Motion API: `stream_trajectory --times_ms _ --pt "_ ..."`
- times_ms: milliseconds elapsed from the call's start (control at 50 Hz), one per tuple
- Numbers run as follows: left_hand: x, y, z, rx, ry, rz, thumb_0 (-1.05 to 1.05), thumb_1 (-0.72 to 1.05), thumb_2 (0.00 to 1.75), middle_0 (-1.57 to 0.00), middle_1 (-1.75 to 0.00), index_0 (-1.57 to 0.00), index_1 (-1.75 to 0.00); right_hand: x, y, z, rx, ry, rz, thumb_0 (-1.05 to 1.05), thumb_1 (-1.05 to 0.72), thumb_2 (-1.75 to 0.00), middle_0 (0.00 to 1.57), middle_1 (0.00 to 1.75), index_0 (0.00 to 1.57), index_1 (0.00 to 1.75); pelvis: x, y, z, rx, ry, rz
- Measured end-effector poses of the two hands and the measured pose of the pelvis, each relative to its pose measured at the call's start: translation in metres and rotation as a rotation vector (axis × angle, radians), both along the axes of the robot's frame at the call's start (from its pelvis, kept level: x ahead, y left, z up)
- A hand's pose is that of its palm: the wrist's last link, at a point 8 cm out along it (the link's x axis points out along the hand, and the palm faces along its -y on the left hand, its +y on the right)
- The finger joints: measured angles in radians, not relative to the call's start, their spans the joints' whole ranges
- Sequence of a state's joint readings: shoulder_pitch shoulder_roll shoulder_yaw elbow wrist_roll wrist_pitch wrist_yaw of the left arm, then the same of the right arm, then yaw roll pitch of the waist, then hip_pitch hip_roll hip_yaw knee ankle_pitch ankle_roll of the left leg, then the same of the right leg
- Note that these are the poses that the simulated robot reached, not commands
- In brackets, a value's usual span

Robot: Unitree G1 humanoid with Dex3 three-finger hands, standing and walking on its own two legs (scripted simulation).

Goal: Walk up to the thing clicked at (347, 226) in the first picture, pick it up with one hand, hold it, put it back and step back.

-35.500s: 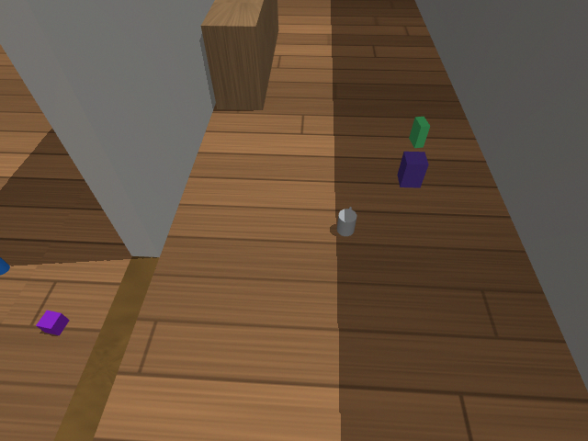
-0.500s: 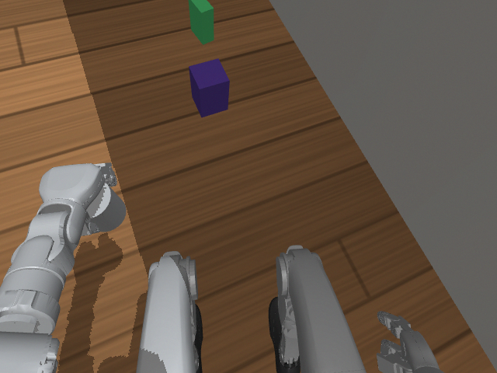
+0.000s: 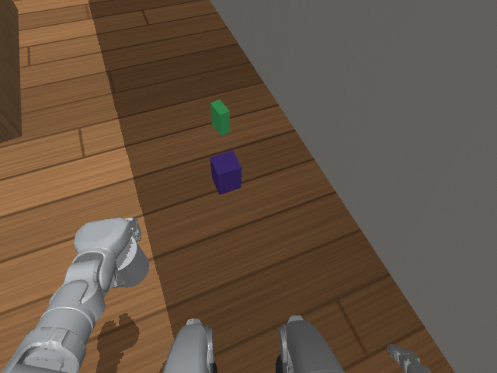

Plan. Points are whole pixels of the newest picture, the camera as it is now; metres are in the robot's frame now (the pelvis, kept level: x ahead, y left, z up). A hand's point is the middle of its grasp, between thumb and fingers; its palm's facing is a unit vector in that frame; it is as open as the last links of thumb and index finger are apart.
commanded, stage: lift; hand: left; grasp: from above
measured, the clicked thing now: (123, 252) +0.36 +0.24 -0.13
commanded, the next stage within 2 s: hold in 0.42 s
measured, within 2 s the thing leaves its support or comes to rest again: neither
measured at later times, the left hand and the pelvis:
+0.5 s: hand (112, 233) +0.35 +0.22 -0.01, palm faces -0.46 -0.08 -0.88, open 10.4 cm; pelvis +0.04 -0.01 +0.08, yaw +0 degrees
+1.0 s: hand (105, 217) +0.35 +0.22 +0.03, palm faces -0.46 -0.07 -0.89, open 10.4 cm; pelvis +0.05 -0.01 +0.10, yaw +0 degrees
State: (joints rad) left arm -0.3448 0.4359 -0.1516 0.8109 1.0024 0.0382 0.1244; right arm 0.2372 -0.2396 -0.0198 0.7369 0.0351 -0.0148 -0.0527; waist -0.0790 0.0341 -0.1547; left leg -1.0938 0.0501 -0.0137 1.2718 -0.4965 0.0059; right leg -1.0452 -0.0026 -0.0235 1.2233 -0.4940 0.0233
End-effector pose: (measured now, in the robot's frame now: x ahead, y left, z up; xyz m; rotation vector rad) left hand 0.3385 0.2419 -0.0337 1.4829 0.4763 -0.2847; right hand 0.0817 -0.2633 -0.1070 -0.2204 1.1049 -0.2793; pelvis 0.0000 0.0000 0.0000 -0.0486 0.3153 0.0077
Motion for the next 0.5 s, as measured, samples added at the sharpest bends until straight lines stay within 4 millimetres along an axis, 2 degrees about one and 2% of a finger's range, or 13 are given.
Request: stream_trajectory --times_ms 200,500 --pt "0.004 -0.013 0.042 -0.004 -0.001 -0.011 0.0 -0.11 0.72 -0.68 -0.71 -0.63 -0.73 0.002 -0.004 0.039 0.01 0.004 -0.003 0.01 -0.91 -0.91 0.2 0.3 0.2 0.3 0.016 -0.002 0.041 0.017 -0.07 -0.001" --pt "0.014 -0.022 0.084 -0.004 -0.007 0.002 0.0 -0.13 0.77 -0.67 -0.74 -0.61 -0.76 0.03 -0.006 0.07 0.043 -0.019 -0.001 0.01 -0.91 -0.91 0.2 0.3 0.2 0.3 0.037 -0.008 0.077 0.034 -0.137 -0.002"
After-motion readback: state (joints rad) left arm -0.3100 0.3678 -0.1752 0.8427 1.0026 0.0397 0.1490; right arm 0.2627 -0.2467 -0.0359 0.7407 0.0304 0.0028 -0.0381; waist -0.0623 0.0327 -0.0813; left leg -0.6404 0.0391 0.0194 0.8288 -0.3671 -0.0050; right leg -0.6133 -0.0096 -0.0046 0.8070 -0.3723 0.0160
